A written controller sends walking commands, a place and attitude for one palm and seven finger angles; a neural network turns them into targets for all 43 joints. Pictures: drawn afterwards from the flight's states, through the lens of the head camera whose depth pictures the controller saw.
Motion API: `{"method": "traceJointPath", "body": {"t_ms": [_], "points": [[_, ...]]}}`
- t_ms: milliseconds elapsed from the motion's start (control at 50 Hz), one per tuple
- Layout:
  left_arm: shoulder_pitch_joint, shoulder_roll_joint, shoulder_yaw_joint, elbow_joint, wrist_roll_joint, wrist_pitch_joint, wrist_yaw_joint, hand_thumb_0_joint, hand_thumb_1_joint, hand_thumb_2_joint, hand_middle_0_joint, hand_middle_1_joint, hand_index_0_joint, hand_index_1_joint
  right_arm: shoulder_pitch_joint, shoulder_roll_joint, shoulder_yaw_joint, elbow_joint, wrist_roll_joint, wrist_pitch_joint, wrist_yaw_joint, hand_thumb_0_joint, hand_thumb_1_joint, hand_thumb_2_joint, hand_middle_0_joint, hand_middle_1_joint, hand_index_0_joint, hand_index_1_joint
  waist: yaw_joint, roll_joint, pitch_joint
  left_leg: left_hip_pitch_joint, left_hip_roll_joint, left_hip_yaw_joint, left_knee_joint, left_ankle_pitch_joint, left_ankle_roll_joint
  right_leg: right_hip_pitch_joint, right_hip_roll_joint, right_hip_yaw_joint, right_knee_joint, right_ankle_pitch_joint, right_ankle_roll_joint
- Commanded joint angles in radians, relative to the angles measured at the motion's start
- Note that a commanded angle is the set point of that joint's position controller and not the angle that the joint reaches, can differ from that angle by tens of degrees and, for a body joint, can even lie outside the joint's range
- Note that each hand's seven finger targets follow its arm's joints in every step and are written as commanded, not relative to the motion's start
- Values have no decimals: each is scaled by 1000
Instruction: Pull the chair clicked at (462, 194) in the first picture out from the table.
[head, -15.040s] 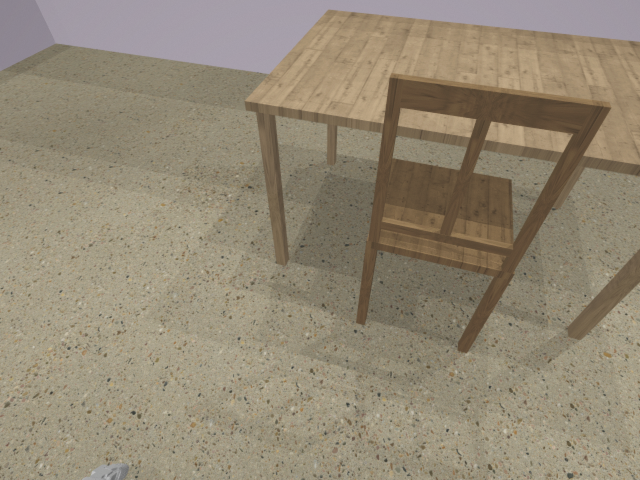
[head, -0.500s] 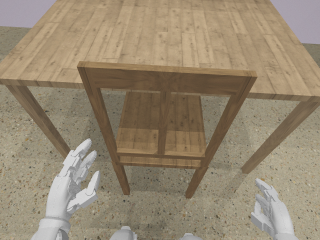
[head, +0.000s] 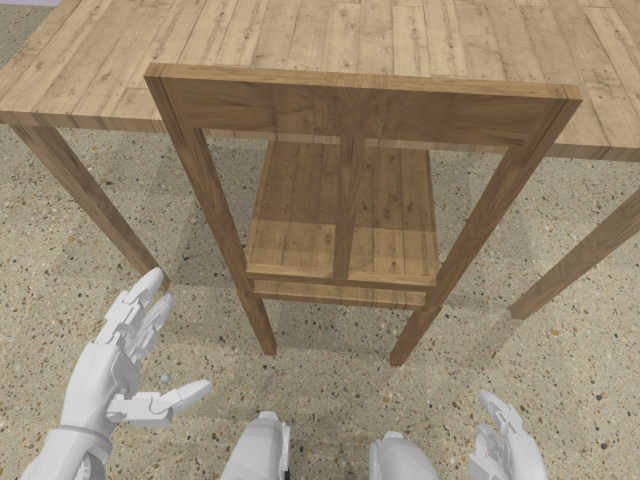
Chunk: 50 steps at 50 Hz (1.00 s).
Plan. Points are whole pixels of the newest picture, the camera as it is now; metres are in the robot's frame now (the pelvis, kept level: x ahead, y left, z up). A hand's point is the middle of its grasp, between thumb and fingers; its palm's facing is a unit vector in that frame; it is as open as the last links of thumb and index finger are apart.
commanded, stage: raise the hand toward the chair's back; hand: left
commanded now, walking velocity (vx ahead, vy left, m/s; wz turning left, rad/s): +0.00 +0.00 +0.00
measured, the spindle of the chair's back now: (345, 221) +0.44 -0.01 +0.02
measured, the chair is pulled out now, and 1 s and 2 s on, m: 0.00 0.00 0.00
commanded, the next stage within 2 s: aim the fingers beside a spindle in 1.26 s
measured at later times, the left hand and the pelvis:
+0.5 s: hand (124, 364) +0.23 +0.22 +0.06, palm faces -0.01 -1.00 -0.07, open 16.5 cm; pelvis +0.01 +0.02 +0.02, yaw +0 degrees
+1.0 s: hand (114, 346) +0.25 +0.23 +0.07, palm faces -0.03 -1.00 -0.08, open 16.9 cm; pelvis +0.01 +0.02 +0.02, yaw +0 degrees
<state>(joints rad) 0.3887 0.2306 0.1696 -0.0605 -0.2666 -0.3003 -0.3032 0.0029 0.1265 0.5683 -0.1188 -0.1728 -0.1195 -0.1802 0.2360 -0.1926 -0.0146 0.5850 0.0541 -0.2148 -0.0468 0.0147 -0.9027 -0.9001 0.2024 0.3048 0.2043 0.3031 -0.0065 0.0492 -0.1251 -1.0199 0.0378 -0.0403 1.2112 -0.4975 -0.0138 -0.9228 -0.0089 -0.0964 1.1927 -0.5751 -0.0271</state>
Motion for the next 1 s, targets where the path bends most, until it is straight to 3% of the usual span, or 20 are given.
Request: {"method": "traceJointPath", "body": {"t_ms": [0, 60, 140, 180, 240, 300, 340, 420, 540, 660, 700, 740, 780, 860, 980], "points": [[75, 105, 79, -211, -16, -106, 54, 0, -103, 470, -100, -142, -100, -142, -70, -142, -79, -174, 1, -77, 1, 0, -900, -900, 200, 300, 200, 300, 14, -60, -272, 257, -40, -3, -165, 271, 55, 141, 14, 49, -226, 234, 14], [51, 103, 64, -177, -5, -128, 67, 0, -173, 440, -93, -131, -93, -131, -67, -158, -80, -170, 2, -77, 0, 0, -900, -900, 200, 300, 200, 300, -7, -65, -225, 241, -38, -4, -176, 219, 55, 107, 13, 47, -239, 174, 14], [31, 139, 73, -201, 5, -156, 69, 0, -267, 400, -83, -117, -83, -117, -58, -171, -80, -168, 2, -82, -3, 0, -900, -900, 200, 300, 200, 300, 1, 2, -247, 291, -33, -5, -196, 240, 53, 112, 13, 38, -232, 185, 6], [26, 129, 56, -218, 2, -162, 70, 0, -313, 380, -79, -109, -79, -109, -51, -173, -77, -172, 1, -83, -1, 0, -900, -900, 200, 300, 200, 300, -6, 10, -261, 326, -31, -11, -208, 263, 52, 115, 14, 29, -232, 207, 5], [29, 148, 77, -208, 9, -156, 77, 0, -383, 350, -72, -98, -72, -98, -48, -176, -76, -168, -1, -77, 1, 0, -900, -900, 200, 300, 200, 300, -2, 29, -267, 358, -25, -20, -216, 311, 49, 121, 18, 21, -228, 238, 3], [4, 127, 62, -181, 3, -138, 70, 0, -453, 320, -65, -87, -65, -87, -51, -176, -68, -175, 0, -65, 3, 0, -900, -900, 200, 300, 200, 300, -16, 10, -235, 356, -24, -24, -231, 279, 46, 119, 18, 15, -243, 225, 6], [-13, 147, 73, -180, 12, -127, 67, 0, -500, 300, -60, -80, -60, -80, -51, -180, -63, -179, -1, -57, 1, 0, -900, -900, 200, 300, 200, 300, -13, 32, -229, 366, -21, -29, -239, 282, 45, 118, 21, 13, -243, 220, 3], [-61, 141, 62, -178, 5, -109, 45, 0, -500, 300, -60, -80, -60, -80, -50, -183, -51, -193, -1, -48, -2, 0, -900, -900, 200, 300, 200, 300, -22, 28, -221, 381, -20, -37, -253, 261, 43, 118, 21, 12, -255, 208, 5], [-97, 184, 108, -144, -4, -93, 27, 0, -500, 300, -60, -80, -60, -80, -48, -187, -42, -187, -4, -43, -5, 0, -900, -900, 200, 300, 200, 300, -18, 28, -220, 390, -20, -46, -262, 269, 40, 128, 26, 10, -262, 211, 3], [-131, 202, 129, -149, -17, -88, 6, 0, -500, 300, -60, -80, -60, -80, -34, -194, -41, -181, -4, -50, -5, 0, -900, -900, 200, 300, 200, 300, -12, 54, -261, 430, -19, -50, -270, 334, 34, 151, 23, 10, -266, 249, 2], [-136, 192, 131, -116, -28, -84, -2, 0, -500, 300, -60, -80, -60, -80, -35, -195, -42, -176, -2, -51, -4, 0, -900, -900, 200, 300, 200, 300, -19, 21, -237, 415, -21, -47, -275, 303, 35, 151, 24, 8, -280, 238, 6], [-148, 225, 160, -107, -28, -87, -4, 0, -500, 300, -60, -80, -60, -80, -36, -201, -44, -166, -2, -56, -7, 0, -900, -900, 200, 300, 200, 300, -11, 46, -238, 413, -22, -46, -276, 313, 35, 160, 25, 11, -280, 241, 2], [-140, 196, 133, -99, -31, -90, -10, 0, -500, 300, -60, -80, -60, -80, -34, -201, -45, -170, 0, -60, -4, 0, -900, -900, 200, 300, 200, 300, -16, 37, -228, 412, -23, -47, -286, 285, 34, 154, 23, 8, -285, 220, 4], [-123, 199, 142, -78, -38, -91, -10, 0, -500, 300, -60, -80, -60, -80, -28, -205, -51, -169, 1, -64, -1, 0, -900, -900, 200, 300, 200, 300, -16, 3, -231, 394, -27, -40, -283, 284, 39, 170, 24, 10, -294, 233, 6], [-135, 208, 145, -96, -33, -117, 5, 0, -500, 300, -60, -80, -60, -80, -28, -206, -54, -164, 1, -72, 2, 0, -900, -900, 200, 300, 200, 300, -18, 26, -223, 388, -26, -35, -279, 257, 39, 155, 23, 17, -293, 211, 4]]}}
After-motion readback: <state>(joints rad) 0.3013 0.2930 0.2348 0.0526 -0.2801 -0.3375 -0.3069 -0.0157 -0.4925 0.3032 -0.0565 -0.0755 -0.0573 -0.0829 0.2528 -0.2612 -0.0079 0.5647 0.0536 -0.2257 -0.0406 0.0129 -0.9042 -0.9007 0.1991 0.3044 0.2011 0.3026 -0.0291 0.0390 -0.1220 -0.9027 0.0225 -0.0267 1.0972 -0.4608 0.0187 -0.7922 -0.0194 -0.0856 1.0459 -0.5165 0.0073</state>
